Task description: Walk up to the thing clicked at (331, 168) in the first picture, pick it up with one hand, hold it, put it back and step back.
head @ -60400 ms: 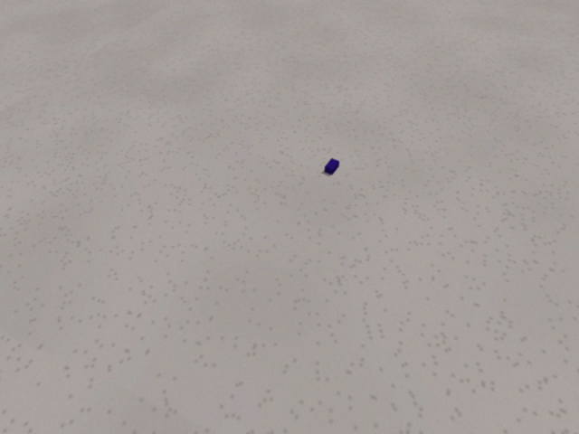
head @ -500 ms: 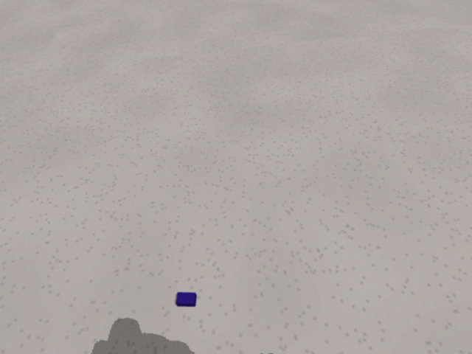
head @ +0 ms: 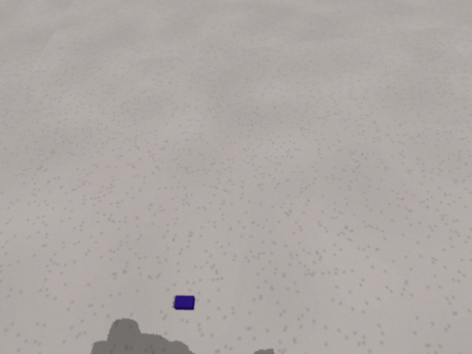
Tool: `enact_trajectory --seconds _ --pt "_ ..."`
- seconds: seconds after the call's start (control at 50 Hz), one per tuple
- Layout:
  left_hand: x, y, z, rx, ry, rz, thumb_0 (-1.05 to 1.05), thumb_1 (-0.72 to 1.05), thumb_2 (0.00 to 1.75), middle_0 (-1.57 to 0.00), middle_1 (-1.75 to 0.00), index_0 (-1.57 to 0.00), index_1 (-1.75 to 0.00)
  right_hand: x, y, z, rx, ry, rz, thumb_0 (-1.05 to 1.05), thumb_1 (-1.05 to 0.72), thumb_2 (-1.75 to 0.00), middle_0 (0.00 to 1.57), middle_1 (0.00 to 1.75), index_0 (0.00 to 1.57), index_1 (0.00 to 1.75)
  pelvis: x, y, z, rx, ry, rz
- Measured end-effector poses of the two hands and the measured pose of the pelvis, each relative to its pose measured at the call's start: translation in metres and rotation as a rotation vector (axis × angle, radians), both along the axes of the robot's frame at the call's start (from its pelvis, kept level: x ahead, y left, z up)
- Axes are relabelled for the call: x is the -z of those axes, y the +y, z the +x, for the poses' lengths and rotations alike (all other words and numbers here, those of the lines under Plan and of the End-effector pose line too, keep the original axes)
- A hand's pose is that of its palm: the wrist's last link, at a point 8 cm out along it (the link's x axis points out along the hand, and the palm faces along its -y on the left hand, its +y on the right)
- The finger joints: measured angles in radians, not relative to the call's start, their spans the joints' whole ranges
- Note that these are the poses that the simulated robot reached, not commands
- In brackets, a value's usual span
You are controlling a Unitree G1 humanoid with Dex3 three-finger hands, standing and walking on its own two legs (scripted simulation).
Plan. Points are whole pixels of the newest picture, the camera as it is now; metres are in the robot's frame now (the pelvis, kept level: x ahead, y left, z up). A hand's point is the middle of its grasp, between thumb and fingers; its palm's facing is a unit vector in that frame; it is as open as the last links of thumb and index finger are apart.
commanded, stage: stand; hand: left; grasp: from above
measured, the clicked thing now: (184, 302) +0.44 +0.27 -0.76
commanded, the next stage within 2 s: step back in 0.60 s
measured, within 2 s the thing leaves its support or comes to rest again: neither
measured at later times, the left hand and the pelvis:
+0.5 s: hand out of the picture +0.07 +0.25 -0.16, palm faces +0.01 -0.94 -0.34, open 7.4 cm; pelvis +0.00 +0.00 +0.00, yaw +0 degrees
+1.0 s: hand out of the picture +0.08 +0.31 -0.19, palm faces -0.01 -0.93 -0.38, open 7.4 cm; pelvis -0.06 +0.04 -0.03, yaw +0 degrees
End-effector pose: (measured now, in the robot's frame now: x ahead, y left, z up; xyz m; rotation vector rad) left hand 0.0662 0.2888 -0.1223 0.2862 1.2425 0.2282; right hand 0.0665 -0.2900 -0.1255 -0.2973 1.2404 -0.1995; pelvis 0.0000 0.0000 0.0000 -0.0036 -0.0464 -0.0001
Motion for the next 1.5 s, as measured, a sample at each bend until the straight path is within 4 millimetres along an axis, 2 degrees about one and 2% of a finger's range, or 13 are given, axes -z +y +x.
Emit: enact_trajectory --seconds 0.6,0.76,0.9,0.96,1.04,1.12,1.26,1.4,1.46,1.5 --pt "-0.001 0.001 -0.003 0.009 0.012 0.004 0.00 0.90 0.90 -0.20 -0.30 -0.20 -0.30 0.000 -0.004 -0.003 -0.004 0.013 0.001 0.00 -0.91 -0.90 0.20 0.30 0.20 0.30 0.000 -0.002 0.001 -0.002 0.007 0.001" --pt "0.004 0.017 -0.003 0.010 -0.011 0.036 0.00 0.90 0.90 -0.20 -0.30 -0.20 -0.30 0.003 -0.014 -0.005 0.002 0.005 -0.024 0.00 -0.91 -0.90 0.20 0.30 0.20 0.30 0.010 0.001 -0.023 -0.003 0.018 -0.011" --pt "0.015 0.042 -0.002 0.049 -0.053 0.049 0.00 0.90 0.90 -0.20 -0.30 -0.20 -0.30 0.004 -0.011 -0.026 0.002 0.008 -0.074 0.00 -0.91 -0.90 0.20 0.30 0.20 0.30 0.024 0.022 -0.045 -0.005 0.012 -0.015" --pt "0.024 0.055 0.004 0.058 -0.082 0.043 0.00 0.90 0.90 -0.20 -0.30 -0.20 -0.30 0.004 -0.001 -0.046 0.010 0.012 -0.093 0.00 -0.91 -0.90 0.20 0.30 0.20 0.30 0.031 0.034 -0.054 -0.003 0.015 -0.012" --pt "0.023 0.059 0.002 0.069 -0.098 0.038 0.00 0.90 0.90 -0.20 -0.30 -0.20 -0.30 -0.006 0.015 -0.077 0.009 0.049 -0.097 0.00 -0.91 -0.90 0.20 0.30 0.20 0.30 0.023 0.040 -0.069 0.003 0.012 -0.028" --pt "0.020 0.058 -0.016 0.091 -0.080 0.020 0.00 0.90 0.90 -0.20 -0.30 -0.20 -0.30 -0.012 0.023 -0.097 0.022 0.055 -0.102 0.00 -0.91 -0.90 0.20 0.30 0.20 0.30 0.015 0.044 -0.084 0.026 0.025 -0.030" --pt "0.024 0.055 -0.070 0.122 0.002 0.031 0.00 0.90 0.90 -0.20 -0.30 -0.20 -0.30 -0.010 0.023 -0.112 0.045 -0.059 -0.091 0.00 -0.90 -0.90 0.20 0.30 0.20 0.30 0.019 0.042 -0.116 0.080 0.013 -0.012" --pt "0.021 0.040 -0.120 0.145 0.002 0.059 0.00 0.90 0.90 -0.20 -0.30 -0.20 -0.30 0.009 0.001 -0.145 0.042 -0.125 -0.059 0.00 -0.90 -0.90 0.21 0.30 0.20 0.30 0.033 0.024 -0.164 0.120 -0.002 0.011" --pt "0.012 0.030 -0.153 0.129 0.001 0.069 0.00 0.90 0.90 -0.20 -0.30 -0.20 -0.30 0.018 -0.013 -0.166 0.059 -0.122 -0.044 0.00 -0.90 -0.90 0.20 0.30 0.20 0.30 0.033 0.015 -0.184 0.101 -0.018 -0.016" --pt "0.002 0.025 -0.175 0.115 0.004 0.075 0.00 0.90 0.90 -0.20 -0.30 -0.20 -0.30 0.017 -0.017 -0.181 0.067 -0.101 -0.036 0.00 -0.91 -0.90 0.20 0.30 0.20 0.30 0.027 0.010 -0.193 0.104 -0.016 0.019"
